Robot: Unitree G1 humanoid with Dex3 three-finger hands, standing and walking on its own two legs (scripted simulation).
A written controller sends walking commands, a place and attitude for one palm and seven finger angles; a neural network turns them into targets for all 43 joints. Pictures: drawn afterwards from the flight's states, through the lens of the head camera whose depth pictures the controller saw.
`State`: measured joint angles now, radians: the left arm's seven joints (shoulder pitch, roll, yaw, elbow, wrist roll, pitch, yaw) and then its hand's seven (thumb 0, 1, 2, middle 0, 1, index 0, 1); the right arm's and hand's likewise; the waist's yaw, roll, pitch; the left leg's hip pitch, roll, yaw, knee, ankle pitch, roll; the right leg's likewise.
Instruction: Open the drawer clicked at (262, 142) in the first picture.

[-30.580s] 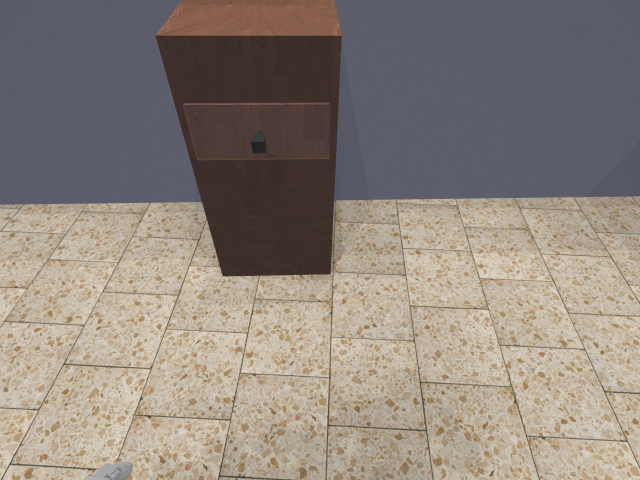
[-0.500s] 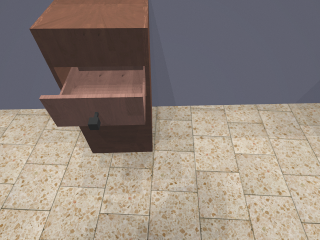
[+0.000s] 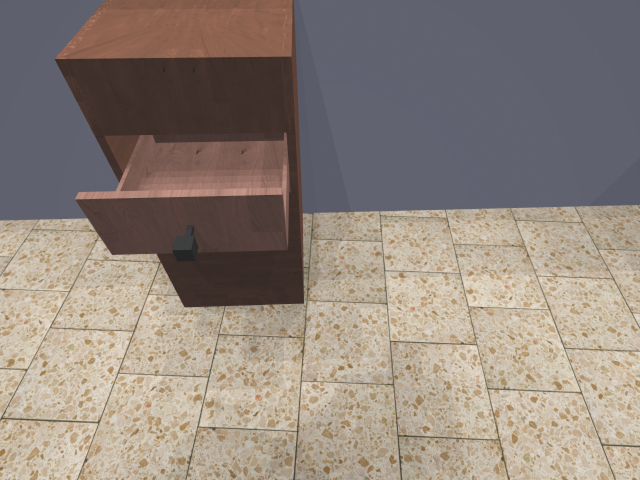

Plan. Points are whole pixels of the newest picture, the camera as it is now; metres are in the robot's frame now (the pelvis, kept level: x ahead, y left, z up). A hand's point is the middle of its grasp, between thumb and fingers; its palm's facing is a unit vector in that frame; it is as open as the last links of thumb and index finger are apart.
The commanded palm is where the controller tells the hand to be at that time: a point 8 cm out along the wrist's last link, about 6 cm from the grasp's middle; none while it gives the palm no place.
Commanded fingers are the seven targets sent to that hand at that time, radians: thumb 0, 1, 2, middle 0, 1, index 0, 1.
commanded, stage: look to check the result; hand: left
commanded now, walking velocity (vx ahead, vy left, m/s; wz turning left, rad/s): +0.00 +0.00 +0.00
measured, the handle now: (187, 241) +0.55 +0.29 -0.13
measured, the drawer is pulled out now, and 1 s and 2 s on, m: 0.19 0.19 0.19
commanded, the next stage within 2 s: take the last steps up to it in 0.86 s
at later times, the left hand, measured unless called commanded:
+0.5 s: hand out of the picture +0.06 +0.22 -0.17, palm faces +0.00 -0.96 -0.29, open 7.4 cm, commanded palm none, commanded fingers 0.00 0.90 0.90 -0.20 -0.30 -0.20 -0.30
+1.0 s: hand out of the picture +0.07 +0.23 -0.16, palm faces +0.00 -0.95 -0.31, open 7.4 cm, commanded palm none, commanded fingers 0.00 0.90 0.90 -0.20 -0.30 -0.20 -0.30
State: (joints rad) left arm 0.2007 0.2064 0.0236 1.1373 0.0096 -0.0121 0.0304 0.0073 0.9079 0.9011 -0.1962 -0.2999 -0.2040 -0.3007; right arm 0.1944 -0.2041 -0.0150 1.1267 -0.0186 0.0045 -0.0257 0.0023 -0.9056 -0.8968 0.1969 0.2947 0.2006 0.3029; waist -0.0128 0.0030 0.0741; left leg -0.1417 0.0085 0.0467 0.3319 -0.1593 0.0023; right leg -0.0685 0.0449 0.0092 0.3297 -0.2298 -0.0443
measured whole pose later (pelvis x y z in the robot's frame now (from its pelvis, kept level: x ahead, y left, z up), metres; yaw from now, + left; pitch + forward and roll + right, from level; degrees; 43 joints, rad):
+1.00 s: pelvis +0.01 +0.00 +0.00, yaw +0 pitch -2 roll +0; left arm 0.13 0.28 0.02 1.13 0.01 -0.02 0.02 0.01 0.91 0.90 -0.20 -0.30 -0.21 -0.30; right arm 0.13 -0.28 -0.01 1.12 -0.02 0.00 -0.01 0.00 -0.90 -0.90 0.20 0.29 0.20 0.30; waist -0.01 0.00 0.07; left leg -0.11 0.01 0.05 0.29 -0.15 0.00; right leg -0.04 0.05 0.01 0.28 -0.22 -0.05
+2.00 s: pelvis +0.27 +0.06 -0.01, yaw +5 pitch +0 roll +0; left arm 0.20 0.15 0.07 1.05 0.02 -0.03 0.04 0.00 0.94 0.90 -0.20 -0.30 -0.20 -0.30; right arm 0.21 -0.16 -0.05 1.06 -0.02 -0.01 -0.02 0.01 -0.93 -0.90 0.20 0.29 0.20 0.30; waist 0.00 -0.01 0.12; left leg -0.36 0.05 0.04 0.67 -0.30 -0.02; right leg -0.20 -0.02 -0.11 0.47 -0.25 -0.03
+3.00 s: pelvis +0.25 +0.04 -0.01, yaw +4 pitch -1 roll -1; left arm 0.38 0.19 -0.01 1.02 0.02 0.01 0.04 0.01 0.91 0.90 -0.20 -0.30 -0.20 -0.30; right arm 0.34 -0.19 0.01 1.04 -0.02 0.02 0.00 0.00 -0.91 -0.90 0.20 0.29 0.20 0.30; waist 0.00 0.00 0.00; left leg -0.25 -0.04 0.09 0.44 -0.19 0.08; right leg -0.20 0.03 0.00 0.45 -0.24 -0.02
